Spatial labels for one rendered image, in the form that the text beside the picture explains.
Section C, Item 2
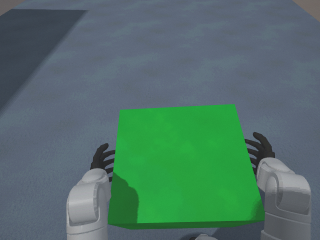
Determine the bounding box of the carton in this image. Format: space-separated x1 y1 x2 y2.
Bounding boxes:
107 104 265 230

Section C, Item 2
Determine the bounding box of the right robot forearm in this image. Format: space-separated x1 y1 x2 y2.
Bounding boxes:
256 157 312 240

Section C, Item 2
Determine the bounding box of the left robot forearm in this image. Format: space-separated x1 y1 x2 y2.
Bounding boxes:
66 168 112 240

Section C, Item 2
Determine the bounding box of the robot right hand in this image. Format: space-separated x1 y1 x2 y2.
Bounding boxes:
244 132 275 175

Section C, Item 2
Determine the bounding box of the robot left hand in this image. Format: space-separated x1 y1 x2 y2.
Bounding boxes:
90 143 116 182

